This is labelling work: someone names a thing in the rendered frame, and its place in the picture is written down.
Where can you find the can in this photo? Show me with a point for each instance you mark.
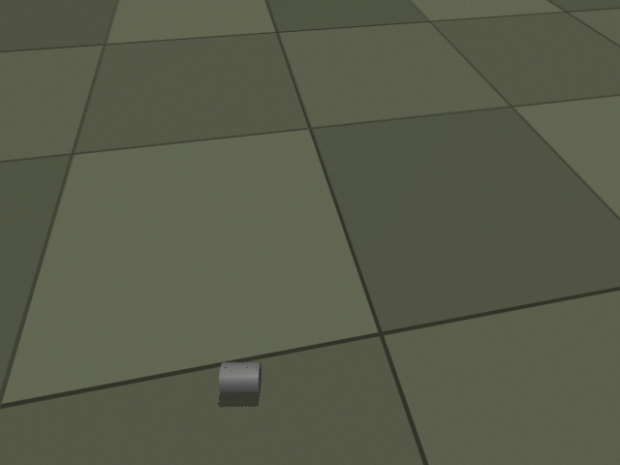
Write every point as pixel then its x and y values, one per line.
pixel 240 377

